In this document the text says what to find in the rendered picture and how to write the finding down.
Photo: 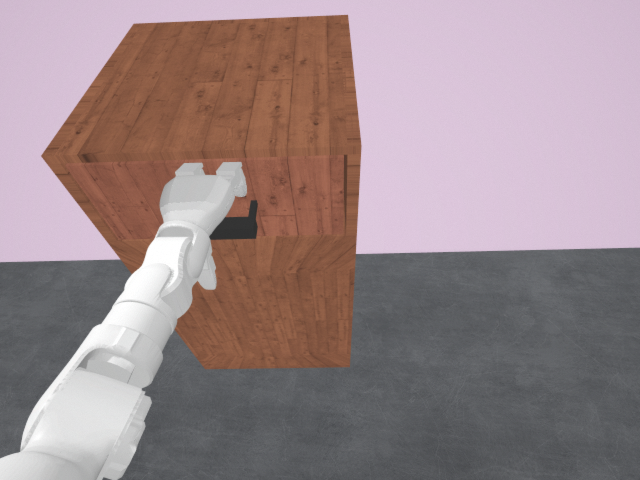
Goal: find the cabinet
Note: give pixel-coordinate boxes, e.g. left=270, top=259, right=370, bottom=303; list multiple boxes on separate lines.
left=41, top=15, right=361, bottom=369

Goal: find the drawer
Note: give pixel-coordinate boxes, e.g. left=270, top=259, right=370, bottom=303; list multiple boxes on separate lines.
left=65, top=155, right=344, bottom=240

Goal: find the left robot forearm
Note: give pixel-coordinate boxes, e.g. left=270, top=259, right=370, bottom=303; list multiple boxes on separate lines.
left=20, top=220, right=210, bottom=452

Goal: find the robot left hand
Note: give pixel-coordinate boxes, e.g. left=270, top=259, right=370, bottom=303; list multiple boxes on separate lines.
left=160, top=162, right=247, bottom=290

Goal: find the handle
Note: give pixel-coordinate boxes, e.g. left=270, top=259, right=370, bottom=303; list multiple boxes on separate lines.
left=209, top=200, right=258, bottom=240

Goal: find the left robot upper arm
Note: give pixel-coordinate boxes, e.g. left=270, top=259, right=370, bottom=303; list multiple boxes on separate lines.
left=0, top=367, right=152, bottom=480

